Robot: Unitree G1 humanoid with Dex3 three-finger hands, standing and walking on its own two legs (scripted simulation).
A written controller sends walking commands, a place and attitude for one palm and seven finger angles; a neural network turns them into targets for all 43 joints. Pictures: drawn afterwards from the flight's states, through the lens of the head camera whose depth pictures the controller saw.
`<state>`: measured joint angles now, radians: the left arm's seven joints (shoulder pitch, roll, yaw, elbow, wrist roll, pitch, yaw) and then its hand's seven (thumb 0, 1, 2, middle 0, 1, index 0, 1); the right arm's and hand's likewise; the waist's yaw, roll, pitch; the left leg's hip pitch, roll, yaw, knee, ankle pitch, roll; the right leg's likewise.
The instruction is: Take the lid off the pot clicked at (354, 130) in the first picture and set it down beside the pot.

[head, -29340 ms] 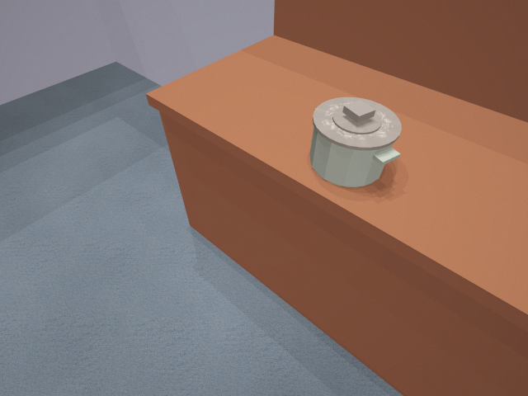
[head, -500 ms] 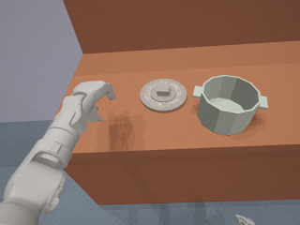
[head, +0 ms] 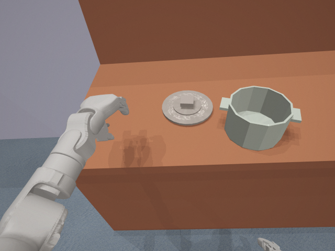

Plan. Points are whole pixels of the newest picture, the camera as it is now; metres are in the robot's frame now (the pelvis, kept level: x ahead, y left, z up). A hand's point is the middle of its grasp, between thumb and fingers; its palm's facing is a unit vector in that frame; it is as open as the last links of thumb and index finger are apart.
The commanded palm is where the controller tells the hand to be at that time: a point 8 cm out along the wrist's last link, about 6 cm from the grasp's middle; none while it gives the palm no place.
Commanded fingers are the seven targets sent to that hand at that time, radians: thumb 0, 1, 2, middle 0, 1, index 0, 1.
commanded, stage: draw the hand back to the body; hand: left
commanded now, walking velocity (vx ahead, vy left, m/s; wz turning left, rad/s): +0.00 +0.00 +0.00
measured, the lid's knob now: (187, 101) +0.63 -0.05 -0.01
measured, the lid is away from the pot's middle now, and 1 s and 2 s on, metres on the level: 0.24 0.24 0.24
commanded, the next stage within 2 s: come to a stop and stand still in 1.86 s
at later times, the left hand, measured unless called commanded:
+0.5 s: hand (106, 122) +0.35 +0.14 +0.17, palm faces +0.11 -0.97 -0.23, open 9.8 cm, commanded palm +0.31 +0.19 +0.18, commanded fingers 0.00 0.30 0.95 -0.42 -0.47 -0.42 -0.47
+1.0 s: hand (84, 148) +0.28 +0.17 +0.17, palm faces +0.28 -0.93 -0.25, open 8.0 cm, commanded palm +0.24 +0.21 +0.18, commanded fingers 0.00 0.90 0.90 -0.20 -0.30 -0.20 -0.30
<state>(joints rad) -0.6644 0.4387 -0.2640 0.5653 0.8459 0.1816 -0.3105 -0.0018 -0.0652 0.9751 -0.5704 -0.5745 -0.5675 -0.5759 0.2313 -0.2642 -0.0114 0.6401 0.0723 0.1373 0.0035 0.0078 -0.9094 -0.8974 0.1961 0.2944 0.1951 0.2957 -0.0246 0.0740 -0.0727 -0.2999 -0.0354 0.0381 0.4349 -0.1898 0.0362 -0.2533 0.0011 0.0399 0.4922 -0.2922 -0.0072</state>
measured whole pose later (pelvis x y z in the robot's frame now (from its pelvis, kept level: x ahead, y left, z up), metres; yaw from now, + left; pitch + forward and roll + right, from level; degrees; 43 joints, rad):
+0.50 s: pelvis +0.01 -0.02 +0.00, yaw -1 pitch -2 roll +0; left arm -0.23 0.29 0.12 0.12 -0.06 -0.07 0.02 0.00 0.07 0.96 -0.51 -0.53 -0.51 -0.53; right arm 0.20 -0.22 0.02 0.62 0.03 -0.03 -0.04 0.01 -0.91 -0.90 0.20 0.29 0.20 0.30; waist -0.01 0.02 0.03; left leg -0.17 0.01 0.03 0.41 -0.20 0.00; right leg -0.10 0.05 0.04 0.42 -0.27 -0.04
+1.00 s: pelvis +0.02 -0.04 +0.00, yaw +1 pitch -2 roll +1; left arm 0.11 0.30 0.19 -0.20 -0.10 -0.05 0.05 0.01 0.66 0.92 -0.29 -0.37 -0.29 -0.37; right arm 0.15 -0.22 0.01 0.62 0.03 -0.05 -0.04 0.01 -0.91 -0.90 0.20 0.29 0.20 0.30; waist 0.03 0.04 0.00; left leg -0.17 0.02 0.00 0.45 -0.24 -0.02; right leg -0.10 0.05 0.00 0.46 -0.32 -0.06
